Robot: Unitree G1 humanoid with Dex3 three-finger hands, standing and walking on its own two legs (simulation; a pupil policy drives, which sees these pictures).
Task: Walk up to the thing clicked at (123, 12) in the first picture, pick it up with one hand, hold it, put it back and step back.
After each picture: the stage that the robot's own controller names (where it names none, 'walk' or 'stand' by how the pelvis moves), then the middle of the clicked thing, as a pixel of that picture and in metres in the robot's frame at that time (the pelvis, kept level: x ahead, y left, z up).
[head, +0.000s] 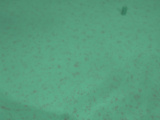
stand; (124, 11) +2.08 -0.55 -0.72
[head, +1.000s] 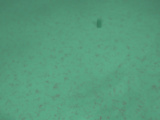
walk; (99, 23) +2.01 -0.04 -0.69
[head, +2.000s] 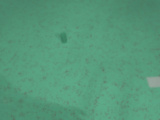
walk; (63, 38) +1.38 +0.37 -0.71
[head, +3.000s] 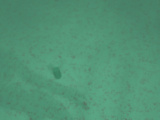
walk; (57, 73) +0.91 +0.37 -0.72
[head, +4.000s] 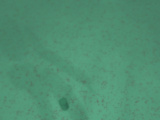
walk; (63, 104) +0.57 +0.27 -0.71
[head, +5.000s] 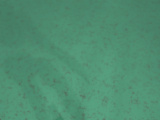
stand; out of the picture +0.39 +0.22 -0.70
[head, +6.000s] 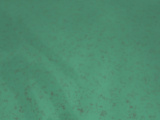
stand; out of the picture +0.34 +0.20 -0.72
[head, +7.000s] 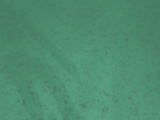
stand; out of the picture +0.36 +0.18 -0.72
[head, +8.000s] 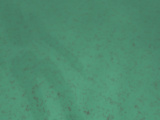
stand; out of the picture +0.32 +0.18 -0.72
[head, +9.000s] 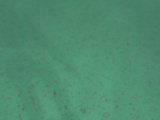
stand; out of the picture +0.34 +0.19 -0.72
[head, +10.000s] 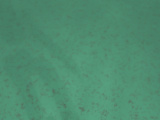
stand; out of the picture +0.33 +0.20 -0.72
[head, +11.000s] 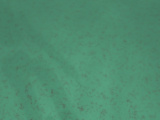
stand; out of the picture +0.34 +0.20 -0.73
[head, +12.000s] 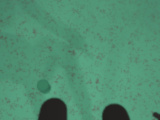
go down; (44, 87) +0.37 +0.22 -0.48
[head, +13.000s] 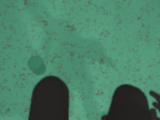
go down; (37, 66) +0.41 +0.25 -0.31
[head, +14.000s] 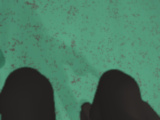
close in; out of the picture +0.38 +0.28 -0.23
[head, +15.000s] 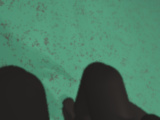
close; out of the picture +0.38 +0.29 -0.21
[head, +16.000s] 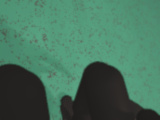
lift; out of the picture +0.37 +0.30 -0.22
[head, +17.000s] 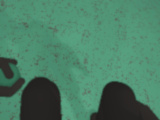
lift; (10, 79) +0.31 +0.26 -0.11
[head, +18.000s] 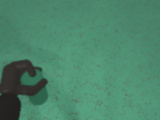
hold; (35, 88) +0.33 +0.18 +0.02
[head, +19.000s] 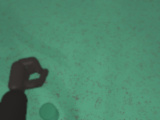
hold; (50, 113) +0.30 +0.16 -0.18
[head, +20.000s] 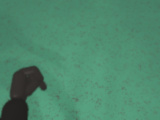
crouch; out of the picture +0.21 +0.13 -0.68
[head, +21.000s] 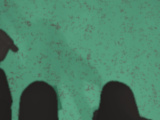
lower; (52, 99) +0.28 +0.11 -0.36
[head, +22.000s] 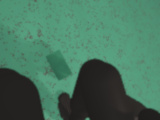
lower; (58, 64) +0.39 -0.07 -0.25
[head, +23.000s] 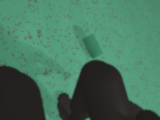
lower; (92, 46) +0.51 -0.27 -0.24
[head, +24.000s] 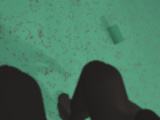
lower; (115, 34) +0.64 -0.47 -0.25
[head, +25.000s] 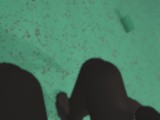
lower; (127, 23) +0.76 -0.67 -0.24
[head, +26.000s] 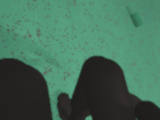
lower; (136, 19) +0.86 -0.87 -0.22
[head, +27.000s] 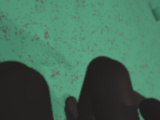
withdraw; (157, 13) +0.94 -1.06 -0.21
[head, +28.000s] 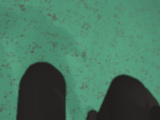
stand; out of the picture +0.95 -1.31 -0.25
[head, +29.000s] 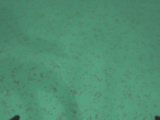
stand; out of the picture +0.65 -1.63 -0.64
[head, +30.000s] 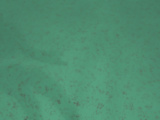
stand; out of the picture +0.68 -1.82 -0.69
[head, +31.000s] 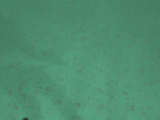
stand; out of the picture +0.75 -2.02 -0.69
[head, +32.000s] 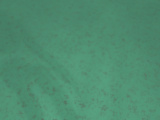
stand; out of the picture +0.80 -2.21 -0.74
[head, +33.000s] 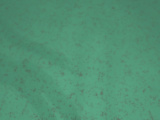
walk; out of the picture +1.23 -2.32 -0.71
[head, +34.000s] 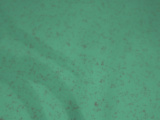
walk; out of the picture +1.36 -2.57 -0.71
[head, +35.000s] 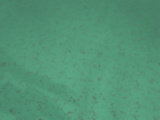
stand; out of the picture +1.65 -2.69 -0.73
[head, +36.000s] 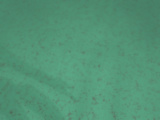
stand; out of the picture +1.65 -2.87 -0.75
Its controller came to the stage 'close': yes
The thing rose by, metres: 0.69
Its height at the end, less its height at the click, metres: -0.02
